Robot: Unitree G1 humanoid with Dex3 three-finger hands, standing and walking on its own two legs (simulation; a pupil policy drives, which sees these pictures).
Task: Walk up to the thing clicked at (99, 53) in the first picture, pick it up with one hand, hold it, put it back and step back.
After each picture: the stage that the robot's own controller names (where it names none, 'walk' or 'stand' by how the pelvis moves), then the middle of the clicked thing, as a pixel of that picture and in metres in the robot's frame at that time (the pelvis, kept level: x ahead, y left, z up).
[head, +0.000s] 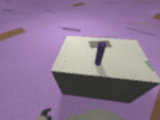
stand; (99, 54) +0.60 -0.07 -0.02
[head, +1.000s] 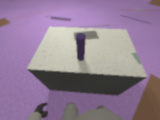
rise first; (80, 48) +0.55 +0.11 +0.02
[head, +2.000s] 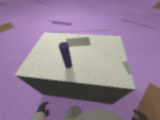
stand; (66, 56) +0.48 +0.22 +0.01
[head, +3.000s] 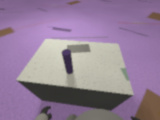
stand; (68, 62) +0.46 +0.21 -0.02
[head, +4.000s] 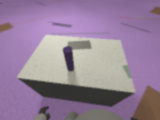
stand; (69, 60) +0.47 +0.20 -0.02
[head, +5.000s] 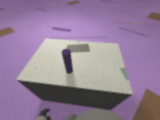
stand; (68, 62) +0.47 +0.21 -0.02
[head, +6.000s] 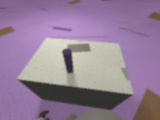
stand; (68, 62) +0.47 +0.20 -0.02
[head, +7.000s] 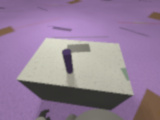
rise first; (68, 62) +0.47 +0.20 -0.02
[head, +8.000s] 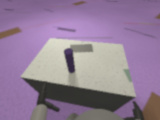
rise first; (70, 62) +0.47 +0.21 -0.02
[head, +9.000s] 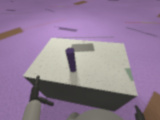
go down; (71, 61) +0.48 +0.21 -0.02
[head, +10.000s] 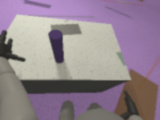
go down; (57, 49) +0.47 +0.19 +0.05
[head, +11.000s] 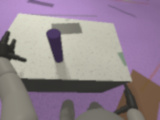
approach; (56, 48) +0.47 +0.20 +0.06
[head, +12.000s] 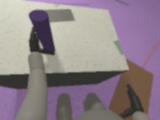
close in; (45, 37) +0.50 +0.21 +0.10
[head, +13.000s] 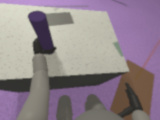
lift; (45, 37) +0.51 +0.22 +0.10
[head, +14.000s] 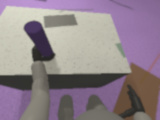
lift; (43, 45) +0.46 +0.24 +0.10
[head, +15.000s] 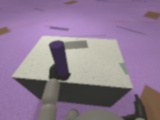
lift; (61, 63) +0.32 +0.18 +0.16
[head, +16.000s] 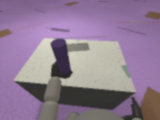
hold; (63, 61) +0.32 +0.17 +0.17
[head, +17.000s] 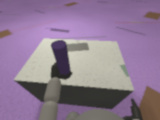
hold; (63, 62) +0.32 +0.17 +0.17
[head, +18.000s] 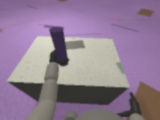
crouch; (60, 49) +0.43 +0.19 +0.17
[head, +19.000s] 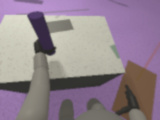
lower; (44, 37) +0.52 +0.22 +0.10
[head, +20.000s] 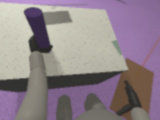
lower; (41, 35) +0.52 +0.22 +0.10
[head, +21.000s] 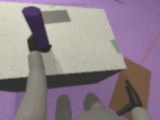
lower; (40, 34) +0.53 +0.23 +0.10
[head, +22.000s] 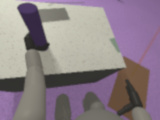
lower; (37, 32) +0.53 +0.23 +0.10
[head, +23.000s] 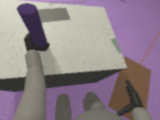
rest; (37, 33) +0.53 +0.23 +0.10
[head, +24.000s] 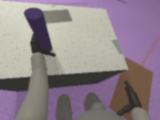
withdraw; (42, 35) +0.52 +0.22 +0.10
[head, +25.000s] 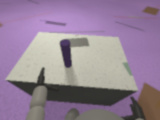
sink last; (66, 55) +0.48 +0.20 +0.04
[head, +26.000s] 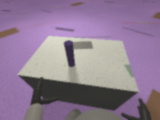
stand; (70, 55) +0.52 +0.21 +0.03
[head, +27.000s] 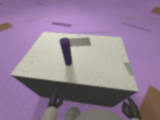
stand; (66, 53) +0.50 +0.21 +0.04
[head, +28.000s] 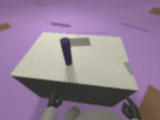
stand; (67, 53) +0.50 +0.21 +0.05
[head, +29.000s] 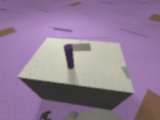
stand; (69, 57) +0.52 +0.21 -0.01
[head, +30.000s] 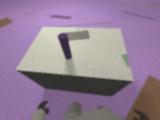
walk; (65, 47) +0.55 +0.23 +0.00
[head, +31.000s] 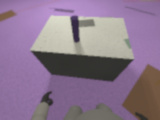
walk; (75, 30) +0.75 +0.18 +0.01
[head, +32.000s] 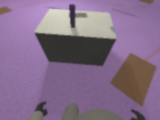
walk; (72, 17) +1.06 +0.28 +0.00
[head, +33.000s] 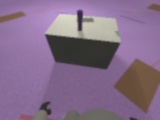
stand; (79, 21) +1.12 +0.20 -0.01
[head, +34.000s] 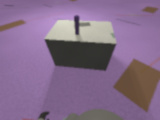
stand; (77, 25) +1.14 +0.23 -0.02
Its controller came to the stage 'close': yes
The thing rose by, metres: 0.21
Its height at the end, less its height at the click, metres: +0.00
